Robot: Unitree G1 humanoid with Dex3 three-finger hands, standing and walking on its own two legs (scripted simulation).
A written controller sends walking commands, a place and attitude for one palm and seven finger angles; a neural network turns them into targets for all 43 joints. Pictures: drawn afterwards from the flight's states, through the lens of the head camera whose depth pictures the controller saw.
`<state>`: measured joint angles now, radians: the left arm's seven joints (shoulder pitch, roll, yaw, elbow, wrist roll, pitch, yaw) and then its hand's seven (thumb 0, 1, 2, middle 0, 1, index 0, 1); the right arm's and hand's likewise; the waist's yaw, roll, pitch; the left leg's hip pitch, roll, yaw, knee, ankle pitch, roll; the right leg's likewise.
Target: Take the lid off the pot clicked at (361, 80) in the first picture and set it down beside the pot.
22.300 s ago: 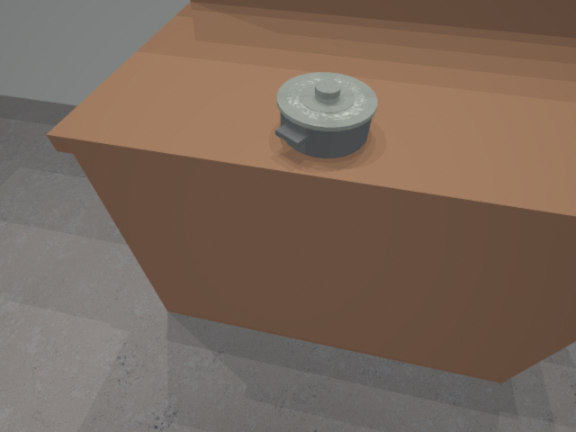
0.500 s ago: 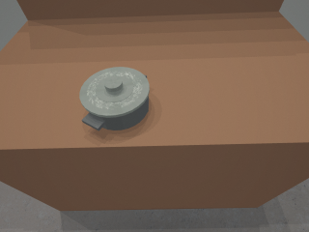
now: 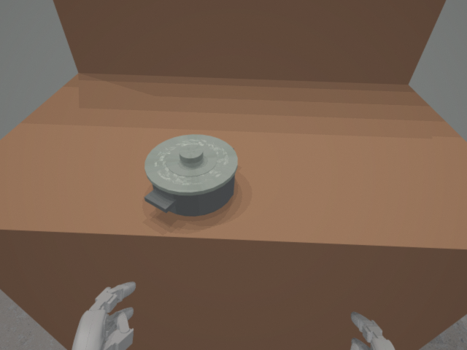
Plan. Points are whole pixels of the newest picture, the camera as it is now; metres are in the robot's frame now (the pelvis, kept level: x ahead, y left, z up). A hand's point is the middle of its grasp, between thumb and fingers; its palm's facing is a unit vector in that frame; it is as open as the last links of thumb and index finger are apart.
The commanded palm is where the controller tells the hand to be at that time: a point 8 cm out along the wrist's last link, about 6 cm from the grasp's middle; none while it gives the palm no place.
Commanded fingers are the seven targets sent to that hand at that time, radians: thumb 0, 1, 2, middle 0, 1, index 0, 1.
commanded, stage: lift the closed hand beside the body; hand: left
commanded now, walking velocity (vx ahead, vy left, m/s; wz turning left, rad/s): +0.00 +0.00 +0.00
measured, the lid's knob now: (191, 153) +0.43 +0.11 +0.15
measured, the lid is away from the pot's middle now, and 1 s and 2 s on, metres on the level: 0.00 0.00 0.00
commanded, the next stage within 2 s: raise the hand higher, near the body in 0.38 s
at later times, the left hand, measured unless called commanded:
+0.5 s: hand (78, 332) +0.12 +0.20 +0.10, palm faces +0.34 -0.83 -0.43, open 3.1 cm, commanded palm +0.06 +0.24 +0.14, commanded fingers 0.00 0.90 0.90 -1.30 -1.50 -1.30 -1.50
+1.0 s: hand (71, 276) +0.16 +0.20 +0.17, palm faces +0.38 -0.81 -0.45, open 3.1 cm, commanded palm +0.10 +0.24 +0.20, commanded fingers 0.00 0.90 0.90 -1.30 -1.50 -1.30 -1.50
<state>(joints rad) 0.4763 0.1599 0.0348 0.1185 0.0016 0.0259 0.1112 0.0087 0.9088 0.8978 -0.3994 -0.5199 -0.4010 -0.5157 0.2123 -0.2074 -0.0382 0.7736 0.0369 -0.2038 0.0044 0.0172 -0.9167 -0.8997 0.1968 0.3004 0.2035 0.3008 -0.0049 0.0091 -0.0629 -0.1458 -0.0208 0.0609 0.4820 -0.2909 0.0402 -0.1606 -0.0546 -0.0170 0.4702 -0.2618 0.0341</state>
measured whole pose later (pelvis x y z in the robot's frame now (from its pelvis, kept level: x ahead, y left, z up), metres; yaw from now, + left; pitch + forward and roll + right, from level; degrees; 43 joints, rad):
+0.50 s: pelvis -0.02 -0.03 +0.00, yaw +1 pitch -4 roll -1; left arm 0.68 0.29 0.21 -0.41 -0.02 -0.08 0.08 0.02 0.90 0.90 -1.25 -1.45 -1.26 -1.45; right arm 0.24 -0.18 0.02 0.64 0.01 -0.23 -0.06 0.02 -0.90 -0.90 0.20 0.30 0.21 0.30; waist 0.07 0.08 0.01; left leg -0.16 0.03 0.02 0.52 -0.28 0.00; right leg -0.15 -0.01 -0.06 0.48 -0.25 0.00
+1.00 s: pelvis +0.00 -0.03 +0.00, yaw +1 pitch -4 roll -1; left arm 0.63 0.33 0.31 -0.60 -0.03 -0.16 0.07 0.02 0.89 0.90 -1.31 -1.50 -1.31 -1.50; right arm 0.19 -0.21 -0.01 0.63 0.00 -0.26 -0.06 0.02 -0.90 -0.90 0.20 0.30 0.21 0.31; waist 0.08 0.06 0.01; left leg -0.13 0.02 0.03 0.51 -0.31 0.01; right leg -0.13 -0.01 -0.04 0.47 -0.28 0.01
